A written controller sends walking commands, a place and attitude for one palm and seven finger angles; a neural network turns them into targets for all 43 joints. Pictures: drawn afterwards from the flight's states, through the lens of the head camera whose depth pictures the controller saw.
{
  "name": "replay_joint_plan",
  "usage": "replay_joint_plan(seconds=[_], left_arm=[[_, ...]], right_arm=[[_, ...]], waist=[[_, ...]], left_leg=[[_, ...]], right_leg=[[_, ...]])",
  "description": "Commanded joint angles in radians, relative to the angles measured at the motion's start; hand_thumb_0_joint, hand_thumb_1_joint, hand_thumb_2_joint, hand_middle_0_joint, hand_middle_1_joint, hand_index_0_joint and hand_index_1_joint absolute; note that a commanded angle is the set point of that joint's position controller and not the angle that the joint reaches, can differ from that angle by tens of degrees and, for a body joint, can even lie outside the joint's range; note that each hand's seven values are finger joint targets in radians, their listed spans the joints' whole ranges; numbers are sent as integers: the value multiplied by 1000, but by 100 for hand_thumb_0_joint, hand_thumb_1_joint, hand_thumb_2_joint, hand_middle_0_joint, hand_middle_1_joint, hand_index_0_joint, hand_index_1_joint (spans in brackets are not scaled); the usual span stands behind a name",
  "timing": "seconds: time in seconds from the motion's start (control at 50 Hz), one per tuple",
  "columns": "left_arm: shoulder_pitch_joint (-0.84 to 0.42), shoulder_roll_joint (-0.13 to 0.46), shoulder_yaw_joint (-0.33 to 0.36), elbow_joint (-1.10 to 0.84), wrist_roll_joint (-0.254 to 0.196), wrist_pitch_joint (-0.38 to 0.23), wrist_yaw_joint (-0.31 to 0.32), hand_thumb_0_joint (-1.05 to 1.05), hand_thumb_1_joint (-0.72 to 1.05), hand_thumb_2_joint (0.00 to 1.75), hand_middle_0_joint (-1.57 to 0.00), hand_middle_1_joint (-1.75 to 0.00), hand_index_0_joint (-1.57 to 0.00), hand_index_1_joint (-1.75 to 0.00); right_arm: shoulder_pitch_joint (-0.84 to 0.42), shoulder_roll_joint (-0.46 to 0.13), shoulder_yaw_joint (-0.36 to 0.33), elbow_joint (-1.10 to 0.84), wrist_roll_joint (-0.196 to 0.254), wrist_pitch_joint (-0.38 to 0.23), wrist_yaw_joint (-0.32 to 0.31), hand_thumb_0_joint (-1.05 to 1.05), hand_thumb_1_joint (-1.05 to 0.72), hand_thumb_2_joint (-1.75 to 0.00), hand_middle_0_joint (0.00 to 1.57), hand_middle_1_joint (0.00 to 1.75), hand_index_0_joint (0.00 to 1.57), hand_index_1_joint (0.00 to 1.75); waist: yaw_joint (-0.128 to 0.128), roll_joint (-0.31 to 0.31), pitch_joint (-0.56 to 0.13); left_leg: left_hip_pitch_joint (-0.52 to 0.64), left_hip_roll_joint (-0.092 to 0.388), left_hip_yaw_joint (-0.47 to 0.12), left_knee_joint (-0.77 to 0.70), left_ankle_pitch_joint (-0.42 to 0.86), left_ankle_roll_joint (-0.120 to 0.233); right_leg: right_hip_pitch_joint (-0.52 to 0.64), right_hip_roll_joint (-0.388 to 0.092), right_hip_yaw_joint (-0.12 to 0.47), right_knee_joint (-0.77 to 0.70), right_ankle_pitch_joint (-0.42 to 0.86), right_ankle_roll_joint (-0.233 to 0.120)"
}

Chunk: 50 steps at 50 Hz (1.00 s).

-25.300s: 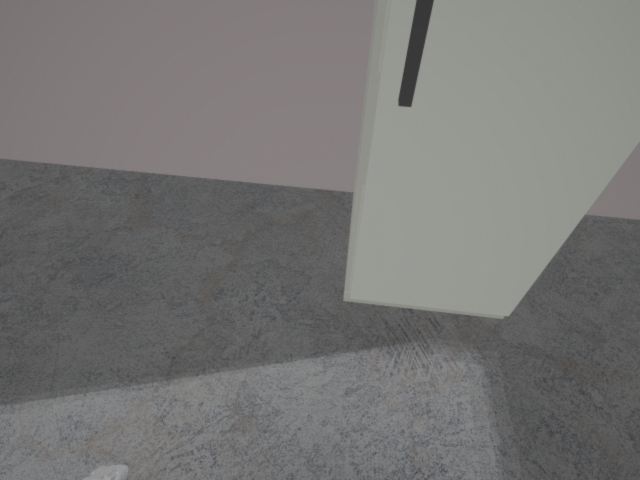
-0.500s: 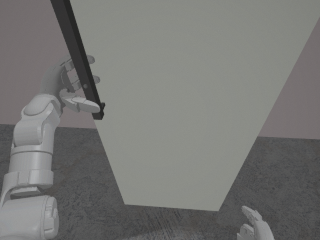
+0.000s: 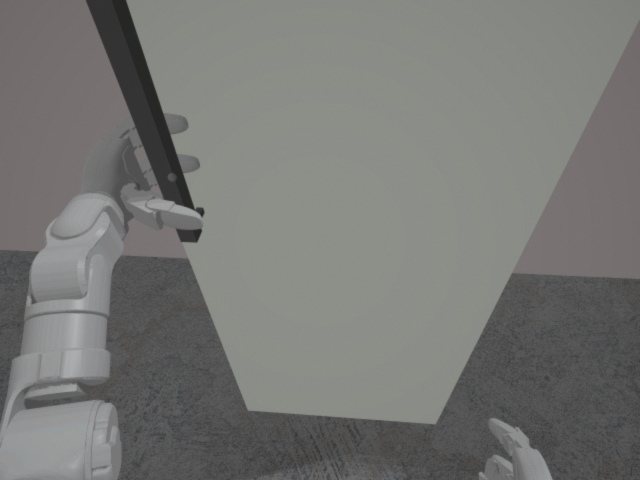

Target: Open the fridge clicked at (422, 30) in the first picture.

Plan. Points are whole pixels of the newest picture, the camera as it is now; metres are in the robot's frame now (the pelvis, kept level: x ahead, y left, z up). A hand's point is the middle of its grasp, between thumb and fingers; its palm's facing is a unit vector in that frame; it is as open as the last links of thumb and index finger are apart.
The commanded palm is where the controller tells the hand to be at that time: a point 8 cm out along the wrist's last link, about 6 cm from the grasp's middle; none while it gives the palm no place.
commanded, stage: slide the fingers in behind the handle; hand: left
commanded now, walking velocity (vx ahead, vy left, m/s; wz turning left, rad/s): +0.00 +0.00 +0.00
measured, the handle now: (159, 119) +0.44 +0.22 +0.26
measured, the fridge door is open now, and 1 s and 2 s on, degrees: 0 0 1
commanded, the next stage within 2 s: grip the handle and tug to test in 0.52 s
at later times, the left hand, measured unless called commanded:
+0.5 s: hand (172, 178) +0.38 +0.20 +0.22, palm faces +0.01 -1.00 -0.02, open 14.2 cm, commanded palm +0.35 +0.24 +0.23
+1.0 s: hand (173, 178) +0.38 +0.19 +0.22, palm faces +0.04 -1.00 -0.03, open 11.1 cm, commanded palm +0.35 +0.23 +0.23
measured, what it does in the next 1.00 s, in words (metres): stands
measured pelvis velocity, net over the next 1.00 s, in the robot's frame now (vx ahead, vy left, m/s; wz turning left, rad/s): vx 0.00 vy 0.01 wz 0.00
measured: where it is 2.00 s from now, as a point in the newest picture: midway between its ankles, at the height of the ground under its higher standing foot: outside the picture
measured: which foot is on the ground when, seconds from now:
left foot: down 0.00-1.00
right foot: down 0.00-1.00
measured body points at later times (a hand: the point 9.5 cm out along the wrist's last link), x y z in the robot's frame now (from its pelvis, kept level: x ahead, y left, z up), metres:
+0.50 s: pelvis +0.00 +0.01 +0.00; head -0.01 -0.01 +0.45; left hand +0.37 +0.25 +0.22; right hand +0.18 -0.22 -0.09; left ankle +0.00 +0.12 -0.74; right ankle -0.04 -0.09 -0.74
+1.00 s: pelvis +0.00 +0.01 +0.00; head -0.01 +0.00 +0.45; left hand +0.37 +0.25 +0.22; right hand +0.18 -0.22 -0.09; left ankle +0.00 +0.12 -0.74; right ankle -0.04 -0.09 -0.74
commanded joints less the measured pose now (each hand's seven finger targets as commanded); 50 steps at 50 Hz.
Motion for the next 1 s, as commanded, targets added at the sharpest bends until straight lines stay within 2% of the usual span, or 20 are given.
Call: replay_joint_plan(seconds=[0.0, 0.02, 0.12, 0.18, 0.2, 0.24, 0.36, 0.54, 0.56, 0.6, 0.66, 0.68, 0.72, 0.76, 0.8, 0.82, 0.86, 0.88, 0.92, 0.98], left_arm=[[-497, 180, 11, -255, -17, -75, -7, 0, -50, 30, -30, -120, -30, -120], [-510, 165, -1, -252, -16, -74, -6, 0, -50, 30, -30, -120, -30, -120], [-519, 152, -14, -244, -17, -72, -7, 0, -50, 30, -30, -120, -30, -120], [-480, 200, 24, -241, -11, -74, -4, 0, -50, 30, -30, -120, -30, -120], [-518, 151, -17, -266, -17, -78, -7, 0, -50, 30, -30, -120, -30, -120], [-488, 182, 22, -252, -17, -73, -1, 0, -50, 30, -30, -120, -30, -120], [-517, 151, -10, -266, -12, -71, 3, 0, -50, 30, -30, -120, -30, -120], [-465, 156, 11, -296, -10, -67, 14, 0, -50, 30, -30, -120, -30, -120], [-496, 116, -29, -321, -10, -66, 12, 0, -50, 30, -30, -120, -30, -120], [-499, 112, -35, -319, -11, -66, 16, 0, -50, 30, -30, -120, -30, -120], [-519, 104, -38, -314, -6, -59, 24, 0, -36, 36, -32, -122, -32, -122], [-486, 139, -10, -303, -3, -60, 27, 0, -31, 38, -32, -123, -32, -123], [-483, 131, -10, -323, -5, -63, 27, 0, -22, 42, -33, -124, -33, -124], [-509, 82, -56, -351, -5, -63, 24, 0, -13, 46, -34, -125, -34, -125], [-484, 112, -31, -334, -6, -62, 30, 0, -3, 50, -35, -127, -35, -127], [-513, 72, -69, -365, -5, -64, 28, 0, 1, 52, -35, -127, -35, -127], [-503, 65, -67, -369, -4, -62, 30, 0, 11, 56, -36, -129, -36, -129], [-473, 92, -47, -372, -2, -66, 31, 0, 15, 58, -37, -129, -37, -129], [-473, 79, -51, -405, -6, -67, 29, 0, 25, 62, -38, -131, -38, -131], [-427, 101, -32, -402, -8, -66, 23, 0, 39, 68, -40, -133, -40, -133]], right_arm=[[-145, -107, -45, -154, -3, -56, -10, 0, -90, -90, 20, 30, 20, 30], [-144, -106, -44, -151, -5, -57, -10, 0, -90, -90, 20, 30, 20, 30], [-149, -104, -41, -145, -6, -56, -11, 0, -90, -90, 20, 30, 20, 30], [-146, -109, -44, -145, -8, -52, -10, 0, -90, -90, 20, 30, 20, 30], [-153, -102, -38, -150, -7, -54, -10, 0, -90, -90, 20, 30, 20, 30], [-152, -101, -39, -149, -7, -53, -8, 0, -90, -90, 20, 30, 20, 30], [-156, -102, -38, -151, -8, -51, -10, 0, -90, -90, 20, 30, 20, 30], [-162, -96, -38, -154, -12, -48, -5, 0, -90, -90, 20, 30, 20, 30], [-166, -96, -36, -157, -11, -49, -5, 0, -90, -90, 20, 30, 20, 30], [-164, -96, -37, -154, -10, -49, -5, 0, -90, -90, 20, 30, 20, 30], [-163, -96, -38, -150, -12, -50, -7, 0, -90, -90, 20, 30, 20, 30], [-158, -101, -41, -147, -15, -49, -7, 0, -90, -90, 20, 30, 20, 30], [-165, -96, -39, -152, -14, -48, -6, 0, -90, -90, 20, 30, 20, 30], [-171, -91, -37, -153, -12, -50, -5, 0, -90, -90, 20, 30, 20, 30], [-167, -97, -39, -148, -12, -47, -4, 0, -90, -90, 20, 30, 20, 30], [-172, -95, -37, -154, -13, -49, -4, 0, -90, -90, 20, 30, 20, 30], [-169, -91, -39, -150, -15, -53, -3, 0, -90, -90, 20, 30, 20, 30], [-167, -97, -42, -151, -16, -52, -2, 0, -90, -90, 20, 30, 20, 30], [-174, -92, -40, -155, -18, -53, -1, 0, -90, -90, 20, 30, 20, 30], [-174, -96, -42, -156, -18, -48, 2, 0, -90, -90, 20, 30, 20, 30]], waist=[[-15, -1, -262], [-18, -20, -265], [-20, -13, -254], [-6, -12, -280], [-14, 2, -275], [-5, -12, -273], [-12, -6, -267], [4, -7, -287], [-6, 10, -284], [-9, 18, -273], [-10, 17, -276], [-2, 6, -281], [0, -9, -293], [-10, 32, -284], [-6, 2, -276], [-12, 16, -289], [-10, 21, -297], [-2, 14, -304], [-1, 16, -328], [7, 1, -312]], left_leg=[[206, -20, -33, 5, 301, 53], [207, -21, -34, 4, 298, 53], [209, -21, -35, 5, 306, 52], [216, -20, -34, 7, 326, 50], [217, -22, -39, 4, 328, 49], [215, -20, -40, 2, 325, 47], [221, -16, -46, -4, 318, 44], [240, -13, -47, -7, 360, 38], [245, -14, -46, -8, 361, 38], [247, -12, -50, -10, 357, 37], [254, -12, -53, -13, 345, 36], [257, -10, -52, -10, 361, 36], [254, -10, -51, -15, 369, 36], [271, -10, -52, -11, 377, 32], [261, -7, -54, -17, 366, 33], [272, -9, -54, -16, 373, 33], [290, -7, -58, -12, 397, 30], [295, -5, -56, -10, 413, 30], [297, -11, -51, -8, 442, 32], [290, -7, -49, -9, 453, 30]], right_leg=[[-26, -11, 37, -34, 386, 14], [-26, -9, 35, -33, 384, 15], [-29, -10, 34, -32, 393, 14], [-9, -11, 35, -28, 406, 11], [-15, -12, 33, -26, 407, 11], [-14, -8, 31, -29, 400, 10], [-26, -7, 27, -29, 374, 7], [-6, -5, 23, -27, 395, 4], [-14, -6, 23, -26, 394, 4], [-21, -6, 22, -31, 382, 4], [-31, -3, 22, -34, 365, 3], [-20, -4, 23, -36, 375, 2], [-4, -4, 22, -32, 387, 2], [-25, -3, 21, -32, 384, 1], [-18, -4, 20, -39, 376, 3], [-19, -4, 21, -34, 380, 2], [-26, -1, 18, -30, 389, 1], [-14, -2, 19, -32, 401, 1], [8, -4, 21, -25, 444, 2], [15, -3, 18, -26, 456, 2]])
